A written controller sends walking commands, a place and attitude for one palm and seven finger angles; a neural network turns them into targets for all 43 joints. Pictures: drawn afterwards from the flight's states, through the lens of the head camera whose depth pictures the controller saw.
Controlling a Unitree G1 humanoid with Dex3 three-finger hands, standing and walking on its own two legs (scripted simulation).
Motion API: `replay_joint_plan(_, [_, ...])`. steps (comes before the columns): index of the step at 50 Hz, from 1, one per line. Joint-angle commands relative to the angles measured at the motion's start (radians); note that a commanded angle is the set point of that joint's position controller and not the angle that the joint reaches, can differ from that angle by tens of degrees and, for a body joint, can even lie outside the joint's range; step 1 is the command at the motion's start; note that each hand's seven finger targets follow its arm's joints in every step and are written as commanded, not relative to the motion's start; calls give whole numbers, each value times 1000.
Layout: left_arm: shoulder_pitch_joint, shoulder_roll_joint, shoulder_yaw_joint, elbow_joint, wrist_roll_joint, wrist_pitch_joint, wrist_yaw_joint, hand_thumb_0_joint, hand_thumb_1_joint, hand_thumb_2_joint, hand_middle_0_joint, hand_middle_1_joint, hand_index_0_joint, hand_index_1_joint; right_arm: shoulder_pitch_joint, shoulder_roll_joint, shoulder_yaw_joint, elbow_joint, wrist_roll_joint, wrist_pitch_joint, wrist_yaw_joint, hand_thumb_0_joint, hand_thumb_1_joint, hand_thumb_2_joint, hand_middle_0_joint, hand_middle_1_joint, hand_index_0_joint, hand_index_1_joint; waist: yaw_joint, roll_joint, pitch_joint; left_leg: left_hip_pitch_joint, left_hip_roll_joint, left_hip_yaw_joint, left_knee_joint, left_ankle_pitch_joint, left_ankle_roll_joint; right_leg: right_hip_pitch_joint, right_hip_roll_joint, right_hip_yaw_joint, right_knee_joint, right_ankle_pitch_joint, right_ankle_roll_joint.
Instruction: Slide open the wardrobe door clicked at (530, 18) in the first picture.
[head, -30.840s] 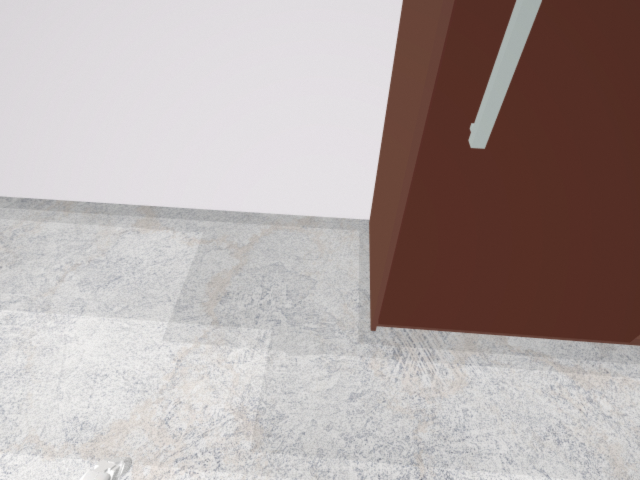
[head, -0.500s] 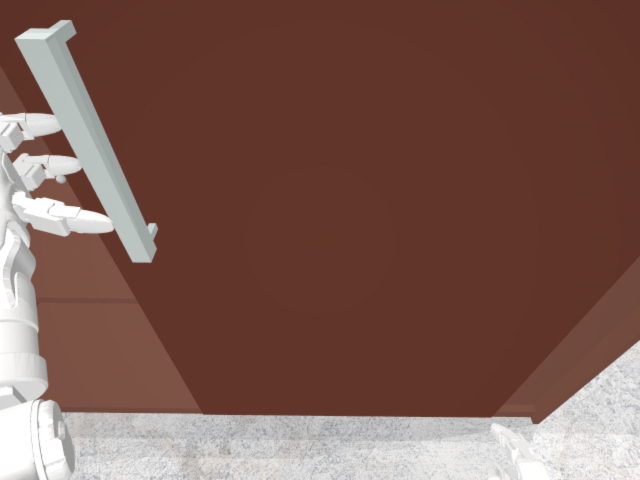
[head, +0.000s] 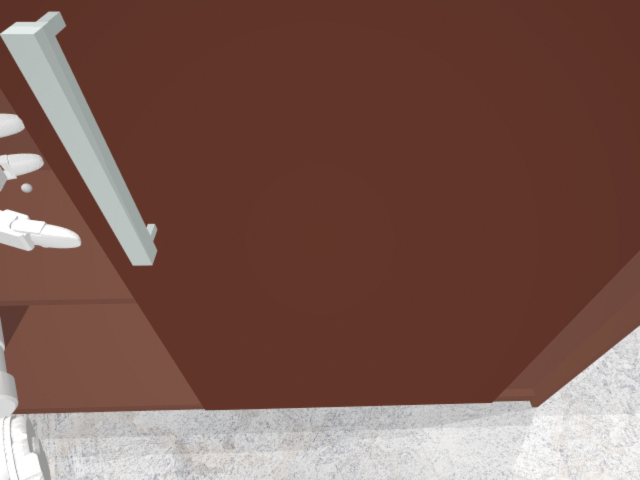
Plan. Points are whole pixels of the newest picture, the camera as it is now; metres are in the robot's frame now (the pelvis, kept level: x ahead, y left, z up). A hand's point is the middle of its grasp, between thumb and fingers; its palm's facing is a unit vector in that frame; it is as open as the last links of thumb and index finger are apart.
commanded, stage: slip the hand off the handle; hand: left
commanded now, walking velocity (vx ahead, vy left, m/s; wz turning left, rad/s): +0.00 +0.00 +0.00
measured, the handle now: (107, 161) +0.41 +0.27 +0.21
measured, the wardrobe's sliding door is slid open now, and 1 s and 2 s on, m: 0.69 0.69 0.69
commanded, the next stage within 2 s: draw the hand back to the body in 0.50 s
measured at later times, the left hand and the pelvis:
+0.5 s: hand out of the picture +0.26 +0.34 +0.19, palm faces +0.44 -0.89 -0.15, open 14.7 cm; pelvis -0.01 +0.00 +0.00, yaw +3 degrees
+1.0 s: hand out of the picture +0.23 +0.30 +0.19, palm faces +0.18 -0.98 -0.06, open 14.7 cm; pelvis -0.02 -0.02 +0.00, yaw +2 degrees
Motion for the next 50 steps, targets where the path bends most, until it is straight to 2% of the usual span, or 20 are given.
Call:
replay_joint_plan(1, [-173, 333, 126, -346, -50, -37, 24, 0, -550, 200, -250, -1150, -250, -1150, -110, -139, -56, -176, -4, -53, -11, 0, -900, -900, 200, 300, 200, 300, 71, 33, -263, 284, 40, -134, -67, 272, -19, -11, -15, 25, -65, 227, 4])
replay_joint_plan(6, [-137, 314, 123, -522, -36, 18, 59, 0, -550, 200, -250, -1150, -250, -1150, -159, -118, -43, -189, -7, -65, -19, 0, -900, -900, 200, 300, 200, 300, 66, 113, -217, 315, 47, -153, -101, 210, -30, -39, -17, 19, -77, 159, 1])
replay_joint_plan(9, [-132, 255, 80, -609, -43, 30, 69, 0, -550, 200, -250, -1150, -250, -1150, -184, -104, -33, -184, -10, -77, -25, 0, -900, -900, 200, 300, 200, 300, 54, 141, -199, 352, 52, -170, -109, 210, -43, -52, -16, 14, -79, 157, -3])
replay_joint_plan(15, [-63, 187, 38, -587, -79, 81, 39, 0, -550, 200, -250, -1150, -250, -1150, -212, -101, -24, -165, -1, -89, -43, 0, -900, -900, 200, 300, 200, 300, 41, 83, -141, 331, 44, -182, -128, 87, -45, -68, -21, 9, -98, 111, 3])
replay_joint_plan(16, [-88, 150, -4, -582, -84, 92, 30, 0, -550, 200, -250, -1150, -250, -1150, -222, -101, -17, -167, 2, -93, -47, 0, -900, -900, 200, 300, 200, 300, 31, 64, -135, 329, 41, -188, -132, 60, -44, -75, -24, 9, -98, 104, 5])
replay_joint_plan(18, [-74, 169, 11, -570, -79, 106, 33, 0, -550, 200, -250, -1150, -250, -1150, -230, -102, -14, -157, 5, -92, -51, 0, -900, -900, 200, 300, 200, 300, 40, 59, -104, 315, 41, -187, -138, 36, -45, -72, -27, 11, -106, 97, -1])
replay_joint_plan(21, [-60, 169, 8, -664, -78, 101, 31, 0, -550, 200, -250, -1150, -250, -1150, -248, -92, -12, -180, 1, -100, -46, 0, -900, -900, 200, 300, 200, 300, 52, 97, -163, 351, 33, -185, -126, 107, -49, -40, -28, 9, -99, 132, -3])
replay_joint_plan(23, [7, 208, 56, -695, -81, 88, 44, 0, -550, 200, -250, -1150, -250, -1150, -256, -88, -6, -178, -4, -100, -43, 0, -900, -900, 200, 300, 200, 300, 73, 84, -167, 349, 32, -177, -121, 132, -50, -13, -26, 14, -105, 145, -7])
replay_joint_plan(24, [24, 186, 47, -699, -90, 82, 42, 0, -550, 200, -250, -1150, -250, -1150, -256, -84, -6, -182, -4, -101, -42, 0, -900, -900, 200, 300, 200, 300, 64, 62, -170, 342, 29, -167, -115, 141, -44, -8, -28, 12, -107, 153, -3])
replay_joint_plan(25, [35, 214, 81, -714, -94, 75, 43, 0, -550, 200, -250, -1150, -250, -1150, -257, -84, -6, -181, -5, -103, -41, 0, -900, -900, 200, 300, 200, 300, 71, 55, -171, 340, 30, -168, -117, 150, -46, 0, -25, 11, -107, 157, -3])
replay_joint_plan(31, [2, 232, 100, -671, -101, 89, 43, 0, -550, 200, -250, -1150, -250, -1150, -276, -81, 4, -161, 1, -110, -53, 0, -900, -900, 200, 300, 200, 300, 62, 111, -112, 306, 22, -156, -130, 74, -41, -15, -30, 19, -124, 105, -1])
replay_joint_plan(32, [36, 178, 29, -542, -171, 146, -71, 0, -550, 200, -250, -1150, -250, -1150, -283, -101, 15, -157, 19, -116, -61, 0, -900, -900, 200, 300, 200, 300, 33, 112, -114, 314, 21, -150, -140, 64, -41, 27, -39, 25, -141, 110, -1])
replay_joint_plan(33, [29, 226, 68, -549, -183, 168, -123, 0, -550, 200, -250, -1150, -250, -1150, -287, -102, 12, -165, 31, -116, -67, 0, -900, -900, 200, 300, 200, 300, 50, 77, -119, 308, 22, -141, -122, 79, -30, 44, -40, 36, -150, 128, 4])
replay_joint_plan(36, [-8, 254, 56, -545, -206, 216, -217, 0, -550, 200, -250, -1150, -250, -1150, -296, -106, 18, -184, 34, -136, -74, 0, -900, -900, 200, 300, 200, 300, 46, 77, -124, 293, 14, -142, -104, 103, -20, 46, -45, 44, -147, 148, 12])
replay_joint_plan(39, [-22, 280, 62, -570, -233, 204, -295, 0, -550, 200, -250, -1150, -250, -1150, -294, -105, 23, -201, 34, -151, -60, 0, -900, -900, 200, 300, 200, 300, 42, 70, -139, 300, 15, -154, -88, 119, -17, 55, -50, 65, -146, 161, 23])
replay_joint_plan(40, [6, 316, 109, -567, -240, 192, -300, 0, -550, 200, -250, -1150, -250, -1150, -287, -103, 20, -205, 32, -155, -55, 0, -900, -900, 200, 300, 200, 300, 56, 61, -137, 286, 15, -156, -82, 117, -17, 53, -48, 73, -146, 150, 22])
replay_joint_plan(43, [96, 329, 177, -590, -258, 142, -269, 0, -550, 200, -250, -1150, -250, -1150, -288, -97, 14, -217, 26, -174, -36, 0, -900, -900, 200, 300, 200, 300, 82, 38, -126, 259, 19, -156, -78, 108, -21, 60, -49, 77, -145, 117, 13])
replay_joint_plan(45, [199, 287, 183, -584, -269, 149, -248, 0, -550, 200, -250, -1150, -250, -1150, -280, -97, 10, -232, 28, -183, -23, 0, -900, -900, 200, 300, 200, 300, 92, 39, -137, 248, 20, -152, -83, 102, -23, 63, -52, 69, -132, 123, 13])
replay_joint_plan(48, [249, 234, 154, -562, -264, 188, -227, 0, -550, 200, -250, -1150, -250, -1150, -290, -102, 6, -228, 36, -182, -15, 0, -900, -900, 200, 300, 200, 300, 88, 56, -55, 211, 29, -144, -75, 44, -28, 12, -62, 94, -151, 51, 27])
replay_joint_plan(50, [238, 203, 114, -633, -256, 213, -218, 0, -550, 200, -250, -1150, -250, -1150, -294, -106, 2, -241, 42, -188, -13, 0, -900, -900, 200, 300, 200, 300, 78, 82, -59, 226, 30, -147, -91, 19, -27, -7, -57, 76, -148, 23, 27])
